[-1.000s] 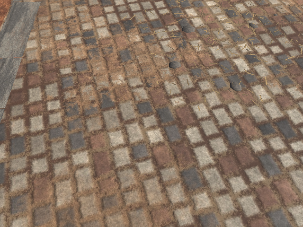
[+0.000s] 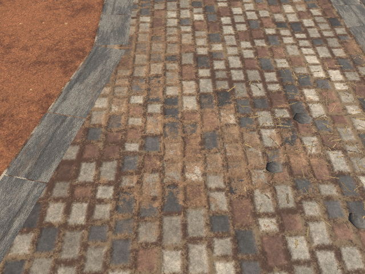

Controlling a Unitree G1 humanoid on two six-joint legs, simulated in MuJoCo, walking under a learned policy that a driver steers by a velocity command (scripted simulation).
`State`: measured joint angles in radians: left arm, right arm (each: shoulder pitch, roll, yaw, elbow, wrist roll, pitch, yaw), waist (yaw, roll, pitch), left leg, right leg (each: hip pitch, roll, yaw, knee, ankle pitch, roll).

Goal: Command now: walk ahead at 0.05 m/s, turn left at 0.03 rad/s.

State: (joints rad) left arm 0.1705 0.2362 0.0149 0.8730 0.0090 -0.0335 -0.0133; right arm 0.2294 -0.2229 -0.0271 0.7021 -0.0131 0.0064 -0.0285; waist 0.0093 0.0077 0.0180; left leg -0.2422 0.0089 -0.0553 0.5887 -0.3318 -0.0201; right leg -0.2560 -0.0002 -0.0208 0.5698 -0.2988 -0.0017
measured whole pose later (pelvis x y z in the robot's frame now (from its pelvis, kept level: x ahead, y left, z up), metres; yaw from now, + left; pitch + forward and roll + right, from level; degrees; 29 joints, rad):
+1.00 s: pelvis +0.00 -0.01 +0.01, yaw -1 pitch -2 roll +0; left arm 0.18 0.21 0.02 1.11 0.00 0.01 0.03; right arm 0.28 -0.20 -0.03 1.05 0.00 0.00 -0.05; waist 0.01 0.00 0.04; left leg -0.18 0.02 -0.04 0.48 -0.27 -0.03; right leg -0.21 0.00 -0.01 0.49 -0.25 -0.01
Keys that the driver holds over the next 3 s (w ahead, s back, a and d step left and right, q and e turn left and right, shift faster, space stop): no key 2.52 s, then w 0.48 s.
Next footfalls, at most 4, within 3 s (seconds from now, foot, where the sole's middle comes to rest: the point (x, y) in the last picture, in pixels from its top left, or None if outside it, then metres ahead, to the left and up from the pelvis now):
none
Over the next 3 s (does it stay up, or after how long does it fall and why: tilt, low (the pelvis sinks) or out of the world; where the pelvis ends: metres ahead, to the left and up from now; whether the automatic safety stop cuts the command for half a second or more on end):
stays up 0.12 0.04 0.01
